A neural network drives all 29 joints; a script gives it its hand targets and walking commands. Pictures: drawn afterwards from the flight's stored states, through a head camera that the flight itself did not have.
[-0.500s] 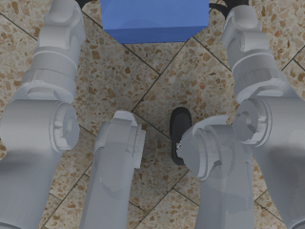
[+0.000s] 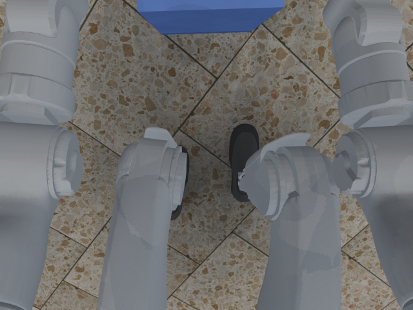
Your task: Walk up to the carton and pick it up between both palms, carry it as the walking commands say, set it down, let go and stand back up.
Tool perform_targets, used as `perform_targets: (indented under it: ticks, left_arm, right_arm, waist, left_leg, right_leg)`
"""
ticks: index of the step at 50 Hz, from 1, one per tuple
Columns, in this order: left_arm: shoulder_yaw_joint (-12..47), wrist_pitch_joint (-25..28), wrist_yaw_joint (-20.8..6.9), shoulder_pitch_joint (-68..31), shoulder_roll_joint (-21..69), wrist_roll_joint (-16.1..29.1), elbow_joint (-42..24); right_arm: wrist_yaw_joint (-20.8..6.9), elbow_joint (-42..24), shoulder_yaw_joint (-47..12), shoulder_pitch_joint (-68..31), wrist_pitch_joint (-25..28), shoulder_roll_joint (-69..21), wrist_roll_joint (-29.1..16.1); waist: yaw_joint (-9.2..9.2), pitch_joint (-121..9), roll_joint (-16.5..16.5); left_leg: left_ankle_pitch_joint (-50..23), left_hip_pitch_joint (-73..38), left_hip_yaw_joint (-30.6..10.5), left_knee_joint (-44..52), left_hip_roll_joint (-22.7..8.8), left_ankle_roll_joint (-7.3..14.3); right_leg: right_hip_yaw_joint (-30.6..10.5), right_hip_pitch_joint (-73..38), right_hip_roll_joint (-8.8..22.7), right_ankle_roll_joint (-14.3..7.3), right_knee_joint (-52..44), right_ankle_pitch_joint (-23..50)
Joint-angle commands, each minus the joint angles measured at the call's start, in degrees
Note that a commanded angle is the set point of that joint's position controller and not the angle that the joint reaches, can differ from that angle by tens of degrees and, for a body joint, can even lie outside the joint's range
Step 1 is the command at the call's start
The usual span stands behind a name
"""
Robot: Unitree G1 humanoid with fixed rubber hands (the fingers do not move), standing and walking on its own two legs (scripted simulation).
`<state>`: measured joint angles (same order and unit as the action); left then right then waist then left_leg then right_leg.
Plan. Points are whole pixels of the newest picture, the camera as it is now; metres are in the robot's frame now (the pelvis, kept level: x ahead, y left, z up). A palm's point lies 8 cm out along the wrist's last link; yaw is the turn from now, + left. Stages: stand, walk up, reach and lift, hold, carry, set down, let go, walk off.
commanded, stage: set down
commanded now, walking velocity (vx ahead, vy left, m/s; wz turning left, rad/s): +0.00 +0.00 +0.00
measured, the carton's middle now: out of the picture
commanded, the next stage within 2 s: let go in 1.12 s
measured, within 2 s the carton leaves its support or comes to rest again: neither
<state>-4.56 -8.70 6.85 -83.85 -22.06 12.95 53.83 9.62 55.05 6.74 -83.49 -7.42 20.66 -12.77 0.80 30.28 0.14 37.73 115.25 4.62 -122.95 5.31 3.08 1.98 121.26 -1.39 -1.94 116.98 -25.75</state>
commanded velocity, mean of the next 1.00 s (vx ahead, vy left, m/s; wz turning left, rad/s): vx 0.00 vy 0.00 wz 0.00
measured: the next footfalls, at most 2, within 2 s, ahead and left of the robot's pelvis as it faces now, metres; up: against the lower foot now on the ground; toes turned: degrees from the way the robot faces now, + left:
none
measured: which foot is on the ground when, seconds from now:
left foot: down 0.00-1.00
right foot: down 0.00-1.00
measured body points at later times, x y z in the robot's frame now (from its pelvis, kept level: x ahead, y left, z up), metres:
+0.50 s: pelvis +0.02 -0.01 +0.11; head +0.34 -0.03 +0.43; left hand +0.57 +0.18 +0.01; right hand +0.56 -0.19 -0.01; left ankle +0.10 +0.09 -0.37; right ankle +0.15 -0.10 -0.37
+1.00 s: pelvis +0.06 -0.02 +0.25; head +0.35 -0.03 +0.59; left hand +0.57 +0.20 +0.15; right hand +0.56 -0.19 +0.13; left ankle +0.10 +0.09 -0.37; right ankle +0.15 -0.10 -0.37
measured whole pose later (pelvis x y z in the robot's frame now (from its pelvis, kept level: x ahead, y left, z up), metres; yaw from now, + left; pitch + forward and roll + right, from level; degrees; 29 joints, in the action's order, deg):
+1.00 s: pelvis +0.06 -0.02 +0.25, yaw +0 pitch +45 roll +3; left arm -18.6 -5.9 -4.4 -57.8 -15.9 0.7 51.3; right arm 6.9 45.7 15.3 -56.8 -8.6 8.3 1.2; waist 0.9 -6.3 1.5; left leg 23.1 86.3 0.0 -64.1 5.0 0.8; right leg -1.3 91.5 -3.5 -2.3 61.3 -14.9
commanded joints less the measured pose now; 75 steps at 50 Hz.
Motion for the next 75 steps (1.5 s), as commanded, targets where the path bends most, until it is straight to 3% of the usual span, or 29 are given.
perform_targets:
  ticks: [1, 4, 8, 17, 21, 28, 32, 36, 43, 50, 56, 60, 62, 65, 71, 75]
  left_arm:
    - [-3.85, -0.29, 0.44, -16.89, -8.39, -1.96, -10.75]
    - [-4.35, -1.09, -0.42, -15.72, -7.11, -2.73, -6.90]
    - [-5.48, -1.29, -1.17, -13.21, -6.78, -3.45, -6.27]
    - [-9.45, 0.56, -4.43, -2.90, -4.84, -7.38, -2.49]
    - [-10.50, 1.41, -5.79, -0.82, -4.80, -8.35, -2.46]
    - [-11.19, 2.16, -7.62, 1.39, -4.66, -8.65, -5.18]
    - [-12.22, 2.34, -8.49, 3.69, -4.62, -9.61, -6.13]
    - [-13.26, 2.79, -9.38, 6.50, -4.37, -10.46, -7.43]
    - [-14.64, 3.62, -10.72, 11.89, -3.18, -11.61, -9.55]
    - [-15.18, 5.20, -11.60, 16.28, 0.21, -13.29, -9.01]
    - [-16.68, 6.80, -10.74, 19.03, 3.05, -16.98, -6.58]
    - [-15.75, 7.62, -9.28, 28.03, 3.51, -18.95, -8.58]
    - [-14.22, 7.85, -8.64, 33.96, 2.96, -19.03, -13.24]
    - [-11.10, 7.52, -8.51, 41.88, 3.68, -18.31, -20.03]
    - [-7.19, 7.69, -10.16, 54.11, 5.92, -14.60, -27.41]
    - [-6.41, 7.88, -11.39, 63.37, 5.72, -13.25, -24.02]
  right_arm:
    - [0.37, -11.88, 1.87, -16.03, -0.53, 5.85, 0.97]
    - [0.25, -9.15, 2.30, -15.10, -1.44, 4.68, 2.87]
    - [0.11, -9.29, 3.58, -12.70, -1.86, 3.73, 4.23]
    - [-1.17, -6.57, 5.76, -2.87, -1.19, -2.31, 8.89]
    - [-1.30, -7.66, 6.37, -1.21, -1.10, -3.49, 9.75]
    - [-0.98, -12.50, 7.40, 0.84, -1.16, -3.95, 10.49]
    - [-1.20, -12.78, 7.21, 3.96, -1.39, -5.58, 10.92]
    - [-1.56, -14.42, 7.18, 6.25, -1.15, -6.65, 11.33]
    - [-2.12, -16.30, 7.94, 12.09, -0.41, -8.31, 13.22]
    - [-3.50, -14.92, 8.99, 16.83, 1.24, -9.99, 15.28]
    - [-4.59, -11.85, 11.23, 18.27, 3.47, -10.36, 18.90]
    - [-4.93, -13.17, 11.76, 27.21, 4.37, -10.32, 21.43]
    - [-5.09, -17.61, 10.69, 34.16, 4.62, -9.60, 22.40]
    - [-5.67, -22.64, 7.06, 43.91, 4.38, -10.13, 21.04]
    - [-7.72, -30.78, 3.58, 54.59, 5.16, -9.06, 16.31]
    - [-8.76, -27.93, 2.21, 63.09, 5.32, -8.88, 15.12]
  waist:
    - [1.30, -101.65, 0.30]
    - [0.59, -97.55, 1.29]
    - [0.20, -99.42, 0.15]
    - [1.37, -86.68, 2.04]
    - [1.69, -85.43, 2.94]
    - [0.98, -89.11, 2.56]
    - [1.66, -89.23, 2.58]
    - [2.60, -89.46, 2.65]
    - [2.28, -89.64, 3.50]
    - [1.88, -82.78, 2.19]
    - [1.62, -78.38, 1.83]
    - [1.91, -85.18, 0.21]
    - [1.84, -92.84, 0.12]
    - [1.93, -93.66, -1.02]
    - [0.98, -81.67, -0.78]
    - [0.35, -68.17, 0.38]
  left_leg:
    - [-21.05, -27.74, -5.50, 16.93, -1.47, -3.65]
    - [-17.97, -24.59, -5.42, 19.21, -1.42, -3.53]
    - [-19.00, -25.94, -5.05, 22.40, -1.16, -3.92]
    - [-20.27, -15.64, -4.31, 30.97, -1.06, -4.64]
    - [-18.08, -16.30, -4.07, 36.61, -1.31, -4.42]
    - [-19.28, -21.96, -3.53, 44.79, -1.58, -4.29]
    - [-20.73, -24.73, -3.13, 48.98, -1.45, -4.42]
    - [-23.69, -27.52, -2.89, 53.13, -1.28, -4.46]
    - [-28.72, -33.45, -3.36, 61.18, -0.96, -4.41]
    - [-32.83, -41.54, -4.95, 69.79, -1.48, -4.37]
    - [-34.61, -46.86, -6.32, 73.31, -2.41, -5.16]
    - [-41.69, -54.40, -6.83, 73.40, -2.71, -5.98]
    - [-49.43, -61.47, -7.31, 73.12, -2.70, -6.63]
    - [-57.48, -70.62, -8.38, 74.99, -3.19, -6.45]
    - [-52.59, -76.79, -8.94, 80.42, -3.74, -4.78]
    - [-44.40, -76.87, -9.47, 83.63, -4.56, -4.08]
  right_leg:
    - [-2.09, -50.97, -1.98, 1.92, -4.51, 15.07]
    - [-2.47, -49.95, -1.89, 1.82, -7.20, 12.78]
    - [-2.41, -51.79, -2.27, 1.89, -10.22, 14.29]
    - [-4.07, -52.98, -2.29, 2.00, -19.55, 19.62]
    - [-4.29, -54.87, -1.99, 2.46, -25.75, 17.27]
    - [-4.59, -63.29, -1.73, 3.15, -34.90, 17.76]
    - [-5.08, -67.56, -1.64, 3.50, -39.55, 19.03]
    - [-5.84, -72.71, -1.39, 3.78, -43.87, 22.64]
    - [-6.87, -82.75, -0.90, 4.02, -51.60, 30.15]
    - [-7.11, -84.18, -0.51, 3.72, -59.96, 33.54]
    - [-6.09, -80.88, -0.46, 3.70, -63.87, 31.36]
    - [-6.26, -84.60, -0.57, 3.54, -63.57, 36.92]
    - [-6.39, -89.32, -0.71, 3.34, -63.46, 43.60]
    - [-6.70, -91.26, -0.60, 2.97, -65.62, 47.96]
    - [-6.76, -94.66, -0.30, 2.54, -71.78, 42.60]
    - [-5.93, -95.51, 0.37, 2.68, -75.33, 35.62]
